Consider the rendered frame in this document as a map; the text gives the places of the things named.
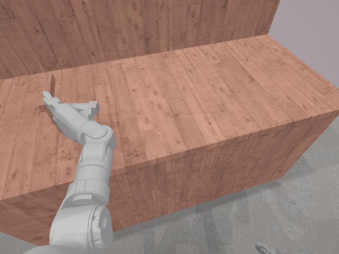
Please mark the left robot upper arm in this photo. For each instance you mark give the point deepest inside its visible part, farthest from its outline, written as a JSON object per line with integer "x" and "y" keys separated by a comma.
{"x": 79, "y": 230}

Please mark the tap lever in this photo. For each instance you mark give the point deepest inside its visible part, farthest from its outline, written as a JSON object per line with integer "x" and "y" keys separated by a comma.
{"x": 94, "y": 104}

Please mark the counter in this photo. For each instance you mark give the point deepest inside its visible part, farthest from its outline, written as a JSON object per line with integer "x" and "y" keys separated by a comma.
{"x": 202, "y": 102}

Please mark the right robot hand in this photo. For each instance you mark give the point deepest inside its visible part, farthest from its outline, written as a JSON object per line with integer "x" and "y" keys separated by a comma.
{"x": 264, "y": 249}

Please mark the left robot hand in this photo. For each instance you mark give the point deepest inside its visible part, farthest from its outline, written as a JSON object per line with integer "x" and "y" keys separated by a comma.
{"x": 68, "y": 118}

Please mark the left robot forearm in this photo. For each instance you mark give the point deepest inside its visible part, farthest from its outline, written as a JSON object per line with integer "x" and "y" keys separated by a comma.
{"x": 91, "y": 182}

